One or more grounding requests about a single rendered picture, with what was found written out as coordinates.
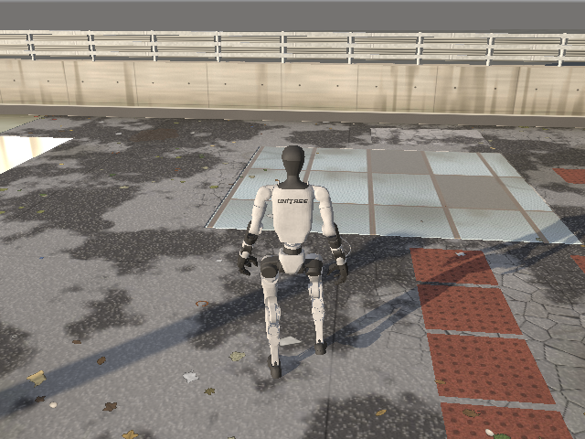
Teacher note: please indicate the robot right forearm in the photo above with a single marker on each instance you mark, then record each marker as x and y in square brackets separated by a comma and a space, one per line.
[337, 248]

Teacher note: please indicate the left robot upper arm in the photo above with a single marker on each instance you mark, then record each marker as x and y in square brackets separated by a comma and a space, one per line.
[264, 193]

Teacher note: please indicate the robot right hand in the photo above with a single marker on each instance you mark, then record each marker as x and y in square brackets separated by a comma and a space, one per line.
[342, 270]

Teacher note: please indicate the humanoid robot head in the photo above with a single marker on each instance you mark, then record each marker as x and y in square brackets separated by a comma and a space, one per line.
[293, 159]

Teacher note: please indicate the right robot upper arm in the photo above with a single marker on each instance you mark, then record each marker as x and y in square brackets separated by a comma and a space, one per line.
[322, 194]

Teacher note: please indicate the robot left hand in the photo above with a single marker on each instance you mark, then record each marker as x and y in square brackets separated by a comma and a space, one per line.
[247, 262]

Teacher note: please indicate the right robot shin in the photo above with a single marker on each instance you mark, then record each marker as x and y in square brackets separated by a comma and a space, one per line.
[318, 314]

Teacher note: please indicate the robot left forearm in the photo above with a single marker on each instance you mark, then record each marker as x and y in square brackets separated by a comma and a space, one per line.
[248, 243]

